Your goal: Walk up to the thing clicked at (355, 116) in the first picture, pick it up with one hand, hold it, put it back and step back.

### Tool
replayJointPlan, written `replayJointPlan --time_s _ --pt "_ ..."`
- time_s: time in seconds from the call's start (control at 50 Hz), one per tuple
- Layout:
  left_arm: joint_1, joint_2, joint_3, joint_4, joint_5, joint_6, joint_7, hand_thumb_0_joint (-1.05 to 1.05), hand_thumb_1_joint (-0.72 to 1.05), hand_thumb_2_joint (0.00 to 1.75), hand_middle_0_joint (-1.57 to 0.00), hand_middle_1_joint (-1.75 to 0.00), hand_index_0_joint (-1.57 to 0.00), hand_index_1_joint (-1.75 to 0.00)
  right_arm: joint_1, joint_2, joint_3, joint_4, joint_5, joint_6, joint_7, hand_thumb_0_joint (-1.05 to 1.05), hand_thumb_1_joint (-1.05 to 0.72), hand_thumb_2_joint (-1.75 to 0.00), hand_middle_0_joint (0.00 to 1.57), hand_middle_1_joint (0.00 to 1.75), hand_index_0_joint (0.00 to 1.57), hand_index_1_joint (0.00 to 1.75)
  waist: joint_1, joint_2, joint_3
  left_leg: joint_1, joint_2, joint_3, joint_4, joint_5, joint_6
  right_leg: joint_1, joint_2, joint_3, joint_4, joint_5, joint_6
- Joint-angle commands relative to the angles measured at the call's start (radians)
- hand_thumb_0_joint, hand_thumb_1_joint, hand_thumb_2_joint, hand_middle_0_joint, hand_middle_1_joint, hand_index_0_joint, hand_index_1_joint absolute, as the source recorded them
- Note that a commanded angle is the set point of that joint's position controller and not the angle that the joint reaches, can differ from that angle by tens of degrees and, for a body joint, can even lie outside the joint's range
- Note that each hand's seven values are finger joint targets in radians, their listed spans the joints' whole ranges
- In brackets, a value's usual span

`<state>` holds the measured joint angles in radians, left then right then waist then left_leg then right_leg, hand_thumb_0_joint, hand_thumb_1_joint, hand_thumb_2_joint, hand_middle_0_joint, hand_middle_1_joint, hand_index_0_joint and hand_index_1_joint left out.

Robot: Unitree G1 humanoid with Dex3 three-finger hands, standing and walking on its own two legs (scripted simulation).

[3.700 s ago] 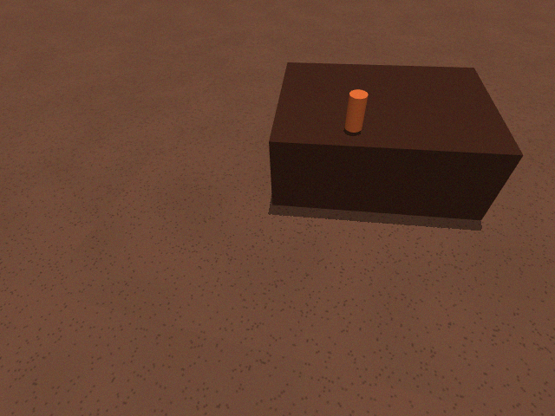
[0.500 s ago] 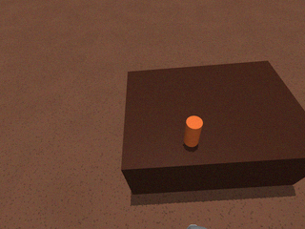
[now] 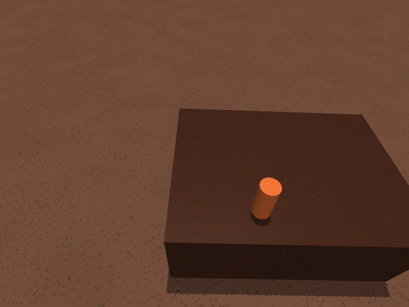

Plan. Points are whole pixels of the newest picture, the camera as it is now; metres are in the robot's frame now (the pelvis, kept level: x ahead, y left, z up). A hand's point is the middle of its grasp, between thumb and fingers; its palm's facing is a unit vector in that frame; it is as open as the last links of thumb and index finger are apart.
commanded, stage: walk up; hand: right
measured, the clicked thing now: (265, 199) +0.54 -0.21 -0.29
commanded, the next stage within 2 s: stand in 1.34 s
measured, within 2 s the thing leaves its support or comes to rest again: neither
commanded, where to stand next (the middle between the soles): +0.09 -0.02 m, yaw +0 degrees
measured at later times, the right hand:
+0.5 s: hand out of the picture +0.12 -0.26 -0.13, palm faces -0.05 +0.94 -0.33, open 7.4 cm
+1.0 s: hand out of the picture +0.10 -0.26 -0.13, palm faces +0.00 +0.93 -0.36, open 7.4 cm
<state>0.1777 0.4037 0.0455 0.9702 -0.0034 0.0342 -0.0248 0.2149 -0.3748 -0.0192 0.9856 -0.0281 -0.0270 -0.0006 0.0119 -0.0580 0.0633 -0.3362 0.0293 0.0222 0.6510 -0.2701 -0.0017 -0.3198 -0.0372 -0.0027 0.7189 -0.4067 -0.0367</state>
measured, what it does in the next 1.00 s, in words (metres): stands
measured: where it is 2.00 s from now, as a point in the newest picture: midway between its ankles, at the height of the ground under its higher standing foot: outside the picture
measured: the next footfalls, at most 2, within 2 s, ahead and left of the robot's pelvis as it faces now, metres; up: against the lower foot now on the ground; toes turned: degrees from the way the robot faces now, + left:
none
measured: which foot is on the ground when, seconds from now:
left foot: down 0.00-1.00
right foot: down 0.00-1.00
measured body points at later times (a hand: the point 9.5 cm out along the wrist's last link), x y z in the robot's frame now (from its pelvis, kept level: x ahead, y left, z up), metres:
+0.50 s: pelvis +0.02 -0.01 +0.02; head +0.02 -0.02 +0.47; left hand +0.08 +0.29 -0.11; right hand +0.12 -0.31 -0.11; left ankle +0.05 +0.13 -0.72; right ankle +0.02 -0.14 -0.72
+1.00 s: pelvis +0.03 -0.01 +0.03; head +0.04 +0.00 +0.47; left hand +0.12 +0.29 -0.11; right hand +0.10 -0.31 -0.10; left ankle +0.05 +0.13 -0.72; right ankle +0.02 -0.14 -0.72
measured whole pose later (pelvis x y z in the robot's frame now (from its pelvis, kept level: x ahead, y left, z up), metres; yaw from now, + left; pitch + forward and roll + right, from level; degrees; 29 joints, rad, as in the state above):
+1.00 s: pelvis +0.03 -0.01 +0.03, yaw +0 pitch -2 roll +0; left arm 0.07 0.34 0.02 1.14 0.00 0.01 -0.02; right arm 0.09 -0.35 0.00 1.15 -0.01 -0.02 0.00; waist -0.01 -0.01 0.05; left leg -0.16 0.04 0.03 0.36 -0.16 -0.02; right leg -0.11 -0.03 -0.01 0.35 -0.20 0.02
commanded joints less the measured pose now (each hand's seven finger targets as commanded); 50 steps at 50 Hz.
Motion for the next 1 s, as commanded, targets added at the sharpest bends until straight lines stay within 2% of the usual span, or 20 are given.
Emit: replayJointPlan --time_s 0.0,0.02,0.04,0.06,0.08,0.1,0.14,0.2,0.28,0.38,0.52,0.62,0.7,0.8,0.98 --pt "0.030 0.161 0.041 -0.001 0.010 -0.037 0.016 0.00 0.90 0.90 -0.20 -0.30 -0.20 -0.30 -0.081 -0.261 -0.055 -0.068 0.010 -0.028 -0.011 0.00 -0.90 -0.90 0.20 0.30 0.20 0.30 0.029 0.243 -0.098 0.042 0.170 -0.198 -0.188 0.114 0.106 0.123 -0.006 0.009 -0.234 0.095 -0.001" --pt "0.020 0.177 0.038 0.002 0.019 -0.046 0.021 0.00 0.90 0.90 -0.20 -0.30 -0.20 -0.30 -0.076 -0.234 -0.046 -0.066 0.017 -0.028 -0.012 0.00 -0.90 -0.90 0.20 0.30 0.20 0.30 0.023 0.197 -0.133 0.039 0.154 -0.164 -0.150 0.191 0.082 0.174 -0.041 0.056 -0.245 0.204 -0.007" --pt "-0.010 0.190 0.034 0.001 0.019 -0.052 0.022 0.00 0.90 0.90 -0.20 -0.30 -0.20 -0.30 -0.070 -0.207 -0.037 -0.060 0.023 -0.028 -0.014 0.00 -0.90 -0.90 0.20 0.30 0.20 0.30 0.006 0.143 -0.150 0.048 0.117 -0.127 -0.143 0.184 0.056 0.168 -0.076 0.111 -0.244 0.271 -0.021" --pt "-0.065 0.203 0.029 -0.001 0.015 -0.049 0.017 0.00 0.90 0.90 -0.20 -0.30 -0.20 -0.30 -0.072 -0.209 -0.038 -0.049 0.027 -0.025 -0.016 0.00 -0.90 -0.90 0.20 0.30 0.20 0.30 -0.021 0.109 -0.116 0.070 0.083 -0.107 -0.180 0.039 0.038 0.091 -0.082 0.122 -0.251 0.190 -0.028" --pt "-0.081 0.192 0.023 -0.004 0.011 -0.046 0.013 0.00 0.90 0.90 -0.20 -0.30 -0.20 -0.30 -0.078 -0.213 -0.038 -0.037 0.025 -0.025 -0.016 0.00 -0.90 -0.90 0.20 0.30 0.20 0.30 -0.022 0.101 -0.103 0.102 0.093 -0.122 -0.219 -0.036 0.036 0.056 -0.084 0.117 -0.264 0.131 -0.023" --pt "-0.080 0.180 0.016 0.008 0.007 -0.045 0.011 0.00 0.90 0.90 -0.20 -0.30 -0.20 -0.30 -0.116 -0.226 -0.039 -0.033 0.022 -0.025 -0.015 0.00 -0.90 -0.90 0.20 0.30 0.20 0.30 -0.013 0.113 -0.082 0.105 0.100 -0.140 -0.237 -0.078 0.040 0.037 -0.072 0.101 -0.276 0.094 -0.016" --pt "-0.067 0.170 0.008 0.031 0.004 -0.047 0.008 0.00 0.90 0.90 -0.20 -0.30 -0.20 -0.30 -0.144 -0.233 -0.033 -0.023 0.020 -0.025 -0.011 0.00 -0.90 -0.90 0.20 0.30 0.20 0.30 -0.002 0.113 -0.069 0.083 0.113 -0.157 -0.260 -0.102 0.050 0.060 -0.066 0.087 -0.300 0.083 -0.013" --pt "-0.072 0.180 0.010 0.064 0.008 -0.054 0.009 0.00 0.90 0.90 -0.20 -0.30 -0.20 -0.30 -0.157 -0.220 -0.026 -0.004 0.023 -0.024 -0.007 0.00 -0.90 -0.90 0.20 0.30 0.20 0.30 -0.006 0.061 -0.039 0.089 0.099 -0.135 -0.262 -0.073 0.045 0.058 -0.083 0.110 -0.353 0.097 -0.015" --pt "-0.107 0.179 0.008 0.077 0.009 -0.060 0.010 0.00 0.90 0.90 -0.20 -0.30 -0.20 -0.30 -0.149 -0.213 -0.025 0.032 0.026 -0.027 -0.005 0.00 -0.90 -0.90 0.20 0.30 0.20 0.30 -0.021 0.014 -0.067 0.172 0.091 -0.101 -0.254 0.075 0.034 0.063 -0.101 0.113 -0.394 0.168 -0.009" --pt "-0.111 0.168 0.010 0.100 0.003 -0.060 0.014 0.00 0.90 0.90 -0.20 -0.30 -0.20 -0.30 -0.168 -0.196 -0.022 0.057 0.025 -0.025 -0.006 0.00 -0.90 -0.90 0.20 0.30 0.20 0.30 -0.010 0.003 -0.088 0.204 0.093 -0.088 -0.272 0.196 0.023 0.115 -0.100 0.093 -0.412 0.247 0.006" --pt "-0.131 0.160 0.010 0.111 0.006 -0.053 0.017 0.00 0.90 0.90 -0.20 -0.30 -0.20 -0.30 -0.187 -0.196 -0.022 0.086 0.019 -0.021 -0.009 0.00 -0.90 -0.90 0.20 0.30 0.20 0.30 -0.006 0.041 -0.084 0.201 0.098 -0.089 -0.320 0.172 0.017 0.150 -0.094 0.077 -0.431 0.234 0.011" --pt "-0.138 0.157 0.011 0.112 0.007 -0.051 0.018 0.00 0.90 0.90 -0.20 -0.30 -0.20 -0.30 -0.190 -0.196 -0.022 0.095 0.018 -0.024 -0.011 0.00 -0.90 -0.90 0.20 0.30 0.20 0.30 -0.004 0.057 -0.118 0.204 0.104 -0.083 -0.328 0.233 0.017 0.205 -0.093 0.066 -0.423 0.317 0.015" --pt "-0.148 0.155 0.015 0.110 0.008 -0.048 0.020 0.00 0.90 0.90 -0.20 -0.30 -0.20 -0.30 -0.181 -0.190 -0.022 0.094 0.019 -0.022 -0.012 0.00 -0.90 -0.90 0.20 0.30 0.20 0.30 -0.008 0.058 -0.119 0.208 0.107 -0.076 -0.323 0.271 0.018 0.222 -0.092 0.058 -0.423 0.344 0.018" --pt "-0.163 0.154 0.013 0.109 0.010 -0.045 0.021 0.00 0.90 0.90 -0.20 -0.30 -0.20 -0.30 -0.178 -0.192 -0.024 0.098 0.017 -0.017 -0.013 0.00 -0.90 -0.90 0.20 0.30 0.20 0.30 -0.017 0.059 -0.091 0.195 0.105 -0.075 -0.340 0.205 0.015 0.203 -0.089 0.064 -0.440 0.295 0.017" --pt "-0.155 0.148 0.012 0.111 0.011 -0.043 0.017 0.00 0.90 0.90 -0.20 -0.30 -0.20 -0.30 -0.175 -0.195 -0.024 0.102 0.016 -0.021 -0.012 0.00 -0.90 -0.90 0.20 0.30 0.20 0.30 -0.015 0.069 -0.105 0.208 0.110 -0.076 -0.362 0.195 0.016 0.212 -0.084 0.066 -0.438 0.300 0.018"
